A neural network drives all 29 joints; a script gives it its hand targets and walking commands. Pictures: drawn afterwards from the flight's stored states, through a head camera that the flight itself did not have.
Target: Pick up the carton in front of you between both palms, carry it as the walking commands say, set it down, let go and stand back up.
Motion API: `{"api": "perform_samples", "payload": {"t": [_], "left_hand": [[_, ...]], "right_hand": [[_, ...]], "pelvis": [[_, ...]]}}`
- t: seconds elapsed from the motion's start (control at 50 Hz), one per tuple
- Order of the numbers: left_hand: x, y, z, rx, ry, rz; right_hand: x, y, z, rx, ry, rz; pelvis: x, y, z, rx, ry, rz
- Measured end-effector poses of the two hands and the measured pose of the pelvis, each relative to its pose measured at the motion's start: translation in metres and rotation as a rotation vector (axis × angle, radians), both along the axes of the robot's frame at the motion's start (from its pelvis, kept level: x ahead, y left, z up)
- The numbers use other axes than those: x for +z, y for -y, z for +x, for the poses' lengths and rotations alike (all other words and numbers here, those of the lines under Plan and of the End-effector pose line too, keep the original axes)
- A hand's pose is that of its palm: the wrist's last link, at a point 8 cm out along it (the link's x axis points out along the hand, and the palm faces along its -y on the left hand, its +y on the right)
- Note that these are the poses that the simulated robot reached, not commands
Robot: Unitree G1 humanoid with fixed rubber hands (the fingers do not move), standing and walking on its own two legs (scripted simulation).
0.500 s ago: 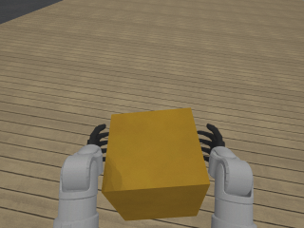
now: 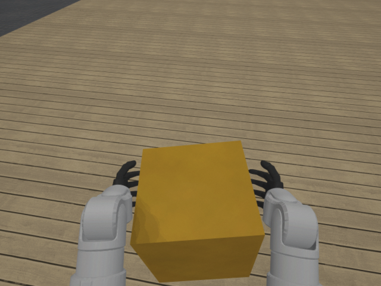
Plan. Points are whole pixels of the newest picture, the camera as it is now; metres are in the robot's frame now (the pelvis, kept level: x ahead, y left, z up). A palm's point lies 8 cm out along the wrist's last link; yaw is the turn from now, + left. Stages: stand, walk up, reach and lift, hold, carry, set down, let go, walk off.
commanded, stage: carry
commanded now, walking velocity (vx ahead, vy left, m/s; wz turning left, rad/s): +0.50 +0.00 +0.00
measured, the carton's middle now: (197, 215) +0.28 -0.01 +0.01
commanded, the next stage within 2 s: none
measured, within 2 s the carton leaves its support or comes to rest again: neither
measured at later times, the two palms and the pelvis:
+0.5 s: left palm (136, 102) +0.59 +0.18 +0.09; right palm (235, 100) +0.60 -0.12 +0.11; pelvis +0.32 +0.03 +0.00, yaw -1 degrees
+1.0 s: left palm (150, 74) +0.76 +0.16 +0.10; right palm (234, 75) +0.76 -0.14 +0.10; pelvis +0.49 +0.02 +0.01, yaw +0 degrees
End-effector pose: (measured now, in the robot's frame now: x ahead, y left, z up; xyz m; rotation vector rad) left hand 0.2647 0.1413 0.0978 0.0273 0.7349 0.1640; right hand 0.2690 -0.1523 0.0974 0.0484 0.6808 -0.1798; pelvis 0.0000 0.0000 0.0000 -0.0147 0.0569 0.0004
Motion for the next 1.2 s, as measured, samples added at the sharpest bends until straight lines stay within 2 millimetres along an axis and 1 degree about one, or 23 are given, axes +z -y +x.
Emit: {"api": "perform_samples", "payload": {"t": [0.04,0.1,0.16,0.22,0.3,0.38,0.42,0.46,0.5,0.54,0.6,0.68,0.74,0.78,0.86,0.92,0.98,1.04,1.12,1.2], "left_hand": [[-0.009,0.003,0.020,0.015,-0.055,0.003],[-0.014,0.004,0.044,0.040,-0.114,0.003],[-0.010,0.003,0.073,0.057,-0.118,0.007],[-0.002,0.001,0.109,0.062,-0.091,0.006],[0.010,-0.003,0.165,0.048,-0.034,-0.003],[0.016,-0.012,0.230,0.029,0.026,-0.015],[0.013,-0.019,0.265,0.020,0.048,-0.026],[0.005,-0.028,0.300,0.010,0.064,-0.038],[-0.003,-0.034,0.328,0.010,0.034,-0.055],[-0.010,-0.037,0.348,0.010,-0.018,-0.066],[-0.013,-0.037,0.371,0.003,-0.069,-0.073],[-0.006,-0.035,0.403,-0.001,-0.052,-0.073],[0.004,-0.033,0.424,0.010,-0.006,-0.066],[0.010,-0.030,0.437,0.021,0.026,-0.057],[0.018,-0.023,0.464,0.011,0.019,-0.010],[0.014,-0.019,0.481,0.006,-0.008,0.002],[0.005,-0.017,0.494,0.005,-0.031,0.003],[-0.005,-0.016,0.502,0.009,-0.045,0.004],[-0.015,-0.016,0.508,0.012,-0.043,0.006],[-0.022,-0.017,0.510,0.010,-0.031,0.015]], "right_hand": [[-0.010,0.003,0.024,0.013,-0.054,0.004],[-0.015,0.003,0.056,0.042,-0.112,-0.001],[-0.013,0.002,0.089,0.063,-0.116,-0.001],[-0.005,0.001,0.125,0.067,-0.089,-0.004],[0.009,-0.002,0.177,0.051,-0.032,-0.006],[0.019,-0.012,0.235,0.025,0.029,-0.016],[0.019,-0.019,0.268,0.013,0.051,-0.024],[0.016,-0.027,0.300,0.001,0.065,-0.035],[0.010,-0.034,0.326,-0.001,0.029,-0.054],[0.006,-0.037,0.344,-0.010,-0.023,-0.059],[0.004,-0.037,0.365,-0.026,-0.073,-0.057],[0.011,-0.035,0.395,-0.029,-0.058,-0.060],[0.019,-0.033,0.419,-0.018,-0.013,-0.052],[0.022,-0.029,0.435,-0.005,0.018,-0.045],[0.020,-0.023,0.460,-0.007,0.011,-0.018],[0.014,-0.019,0.477,-0.007,-0.014,-0.019],[0.006,-0.017,0.490,-0.001,-0.038,-0.026],[-0.002,-0.016,0.500,0.008,-0.053,-0.037],[-0.011,-0.017,0.508,0.022,-0.052,-0.051],[-0.018,-0.017,0.512,0.038,-0.043,-0.064]], "pelvis": [[0.005,0.007,0.021,0.014,-0.007,0.009],[0.017,0.014,0.050,0.026,-0.015,0.026],[0.025,0.016,0.082,0.023,-0.022,0.035],[0.031,0.015,0.118,0.018,-0.026,0.040],[0.031,0.008,0.172,0.012,-0.023,0.037],[0.021,-0.005,0.234,0.007,-0.013,0.023],[0.012,-0.014,0.266,-0.001,-0.003,0.017],[0.000,-0.024,0.298,-0.015,0.007,0.015],[0.000,-0.030,0.318,-0.023,0.003,0.028],[0.007,-0.034,0.334,-0.034,-0.003,0.017],[0.018,-0.038,0.356,-0.043,-0.011,0.000],[0.024,-0.037,0.384,-0.036,-0.013,-0.004],[0.023,-0.032,0.406,-0.029,-0.004,0.008],[0.018,-0.027,0.424,-0.025,0.007,0.028],[0.017,-0.023,0.457,-0.017,0.011,0.011],[0.016,-0.020,0.476,-0.011,0.003,0.007],[0.015,-0.017,0.489,-0.007,-0.004,0.006],[0.013,-0.014,0.496,-0.004,-0.009,0.006],[0.012,-0.012,0.502,0.000,-0.015,0.006],[0.010,-0.011,0.504,0.002,-0.017,0.007]]}}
